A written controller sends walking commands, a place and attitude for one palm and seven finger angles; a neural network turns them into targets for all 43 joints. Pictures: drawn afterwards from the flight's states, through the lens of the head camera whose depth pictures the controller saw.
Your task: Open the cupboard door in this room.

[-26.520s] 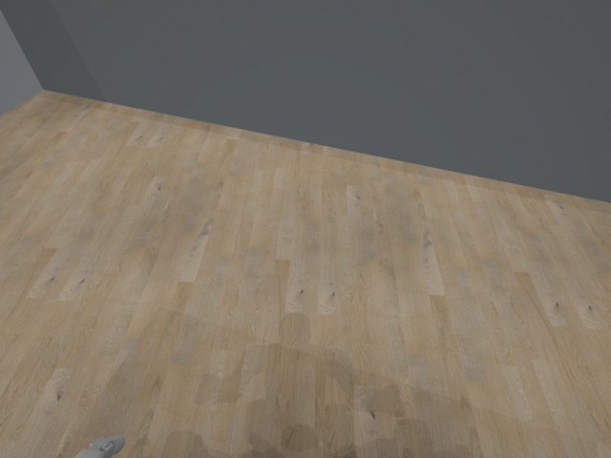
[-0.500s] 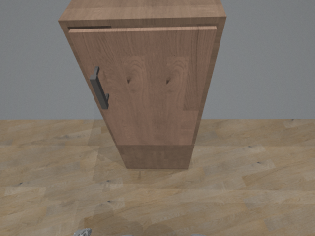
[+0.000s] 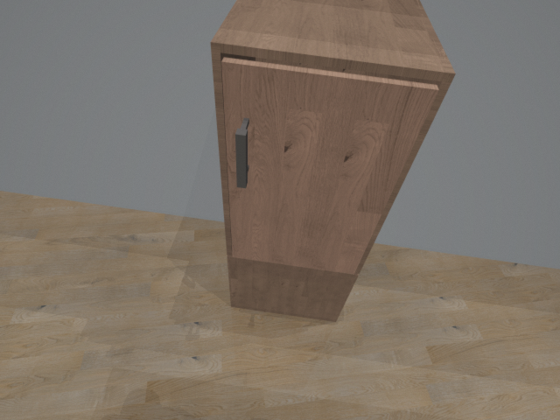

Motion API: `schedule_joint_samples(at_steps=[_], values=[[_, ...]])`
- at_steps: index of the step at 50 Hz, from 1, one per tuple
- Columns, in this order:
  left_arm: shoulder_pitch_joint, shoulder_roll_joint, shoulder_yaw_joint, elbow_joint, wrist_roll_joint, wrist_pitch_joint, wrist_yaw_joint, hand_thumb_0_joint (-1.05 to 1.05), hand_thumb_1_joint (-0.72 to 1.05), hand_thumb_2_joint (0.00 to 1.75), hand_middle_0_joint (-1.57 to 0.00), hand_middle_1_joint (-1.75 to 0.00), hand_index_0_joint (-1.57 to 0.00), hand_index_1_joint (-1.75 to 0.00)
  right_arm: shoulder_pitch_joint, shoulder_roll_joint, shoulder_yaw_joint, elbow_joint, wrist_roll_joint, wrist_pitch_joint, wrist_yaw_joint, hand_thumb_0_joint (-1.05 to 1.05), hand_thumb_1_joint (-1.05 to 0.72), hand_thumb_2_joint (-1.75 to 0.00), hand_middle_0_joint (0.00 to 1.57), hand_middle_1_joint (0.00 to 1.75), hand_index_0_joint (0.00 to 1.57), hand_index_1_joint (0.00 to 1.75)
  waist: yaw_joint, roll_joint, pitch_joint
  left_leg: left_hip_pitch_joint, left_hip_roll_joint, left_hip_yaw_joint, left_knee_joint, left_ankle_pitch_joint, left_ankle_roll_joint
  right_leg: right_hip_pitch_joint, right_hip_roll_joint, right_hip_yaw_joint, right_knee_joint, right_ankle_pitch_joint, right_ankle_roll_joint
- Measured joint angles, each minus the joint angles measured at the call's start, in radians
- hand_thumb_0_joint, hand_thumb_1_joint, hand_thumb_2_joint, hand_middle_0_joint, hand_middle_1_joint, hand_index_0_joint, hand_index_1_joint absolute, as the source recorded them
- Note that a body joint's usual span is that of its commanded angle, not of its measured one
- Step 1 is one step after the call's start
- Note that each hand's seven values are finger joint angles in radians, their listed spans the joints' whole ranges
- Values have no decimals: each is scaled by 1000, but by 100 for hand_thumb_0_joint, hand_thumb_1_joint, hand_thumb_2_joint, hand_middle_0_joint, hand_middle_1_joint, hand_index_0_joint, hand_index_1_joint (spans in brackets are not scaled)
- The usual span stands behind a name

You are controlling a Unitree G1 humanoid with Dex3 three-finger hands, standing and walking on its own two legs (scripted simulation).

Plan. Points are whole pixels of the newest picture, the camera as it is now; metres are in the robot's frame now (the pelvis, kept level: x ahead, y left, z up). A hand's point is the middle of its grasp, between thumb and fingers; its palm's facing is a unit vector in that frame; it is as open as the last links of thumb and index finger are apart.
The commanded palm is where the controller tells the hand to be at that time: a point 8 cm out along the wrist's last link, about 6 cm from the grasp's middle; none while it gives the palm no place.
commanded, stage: come to a stop and stand still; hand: left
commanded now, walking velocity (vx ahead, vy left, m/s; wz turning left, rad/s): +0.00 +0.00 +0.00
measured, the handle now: (243, 153) +0.58 +0.14 +0.04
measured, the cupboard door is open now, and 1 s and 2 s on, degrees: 0 0 0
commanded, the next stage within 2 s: look again from close up in 0.62 s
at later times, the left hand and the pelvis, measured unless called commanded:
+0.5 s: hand out of the picture -0.01 +0.16 -0.17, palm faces +0.00 -0.98 -0.20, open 7.3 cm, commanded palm none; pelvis -0.02 -0.01 +0.00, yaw -1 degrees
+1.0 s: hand out of the picture -0.01 +0.17 -0.18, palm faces +0.02 -0.98 -0.20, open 7.4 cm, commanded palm none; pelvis -0.01 +0.00 +0.00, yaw -1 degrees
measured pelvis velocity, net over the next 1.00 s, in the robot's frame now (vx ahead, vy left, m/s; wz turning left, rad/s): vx -0.01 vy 0.00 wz -0.01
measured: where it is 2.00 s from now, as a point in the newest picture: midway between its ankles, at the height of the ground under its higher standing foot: outside the picture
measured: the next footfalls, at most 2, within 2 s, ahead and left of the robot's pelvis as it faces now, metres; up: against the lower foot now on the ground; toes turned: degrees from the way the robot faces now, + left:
right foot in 0.18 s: -0.01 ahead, -0.11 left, +0.00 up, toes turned -3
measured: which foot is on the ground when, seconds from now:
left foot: down 0.00-1.00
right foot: up 0.00-0.16, down 0.18-1.00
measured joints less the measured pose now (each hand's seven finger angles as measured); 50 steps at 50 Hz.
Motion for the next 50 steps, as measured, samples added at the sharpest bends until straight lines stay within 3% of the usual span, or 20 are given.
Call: schedule_joint_samples(at_steps=[4,7,9,11,13,20,36,39,42,50], values=[[21,-17,-13,16,-2,-15,-4,0,91,90,-19,-30,-20,-30,18,0,3,22,3,-5,-16,0,-93,-90,20,30,20,30,1,8,-7,7,-19,12,-62,43,14,29,4,10,59,-4,6],[26,-35,-28,29,-7,-23,-3,0,91,90,-19,-30,-20,-30,22,0,2,35,4,-14,-19,0,-94,-90,20,30,20,30,-8,14,2,-4,-36,25,-70,53,19,102,-2,-1,-52,-17,12],[26,-45,-36,37,-10,-34,-1,0,91,90,-19,-30,-20,-30,28,1,1,45,8,-20,-20,0,-93,-90,20,30,20,30,-15,14,6,-21,-47,35,-50,47,17,171,-5,-5,-197,64,12],[18,-70,-45,54,-11,-46,5,0,91,90,-19,-30,-20,-30,28,-10,-3,63,16,-21,-21,0,-94,-90,20,30,20,30,-23,49,17,-31,-32,32,-22,33,11,203,13,-12,-259,83,-21],[16,-91,-56,59,-13,-55,4,0,91,90,-19,-30,-20,-30,38,-19,-4,74,18,-20,-20,0,-94,-90,20,30,20,30,-39,79,19,-24,-20,22,-33,57,5,217,25,-23,-277,87,-30],[2,-93,-61,64,-14,-60,14,1,92,90,-20,-30,-20,-30,76,13,14,115,15,-20,-15,0,-92,-90,20,30,20,30,-54,62,14,5,-6,21,-68,64,-8,239,40,-24,-306,105,-42],[24,-105,-62,62,-19,-67,12,1,92,90,-20,-30,-20,-30,108,35,20,138,14,-24,-21,0,-91,-90,20,29,20,30,-48,57,19,2,11,7,-73,73,-21,253,59,-38,-340,125,-56],[41,-120,-69,48,-10,-91,24,1,91,90,-20,-30,-20,-30,100,19,21,100,11,-23,-9,0,-91,-90,20,29,20,30,-50,83,17,-57,29,-6,16,32,-20,225,76,-45,-319,122,-56],[51,-124,-72,42,-9,-95,19,1,91,90,-20,-30,-20,-30,98,4,20,66,1,-29,-7,1,-92,-90,20,29,20,30,-59,92,11,-81,22,-9,63,6,-13,203,68,-47,-269,92,-54],[47,-101,-66,26,-9,-88,13,1,91,90,-20,-30,-20,-30,104,-12,29,52,1,-41,-13,2,-94,-90,20,29,20,30,-46,82,-24,-57,-8,8,60,-6,5,202,35,-32,-222,56,-35]])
